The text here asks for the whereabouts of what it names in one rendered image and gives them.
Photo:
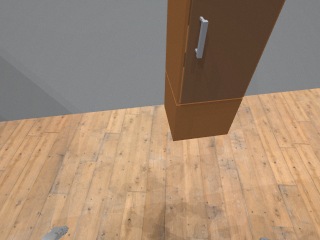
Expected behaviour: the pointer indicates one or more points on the handle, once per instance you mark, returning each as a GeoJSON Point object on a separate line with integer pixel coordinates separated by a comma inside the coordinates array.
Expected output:
{"type": "Point", "coordinates": [202, 37]}

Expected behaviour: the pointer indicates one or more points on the cupboard door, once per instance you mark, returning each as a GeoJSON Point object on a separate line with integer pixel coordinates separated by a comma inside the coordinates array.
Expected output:
{"type": "Point", "coordinates": [236, 35]}

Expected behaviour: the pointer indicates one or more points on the left robot hand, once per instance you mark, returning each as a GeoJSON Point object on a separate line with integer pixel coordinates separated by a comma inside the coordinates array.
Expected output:
{"type": "Point", "coordinates": [55, 233]}

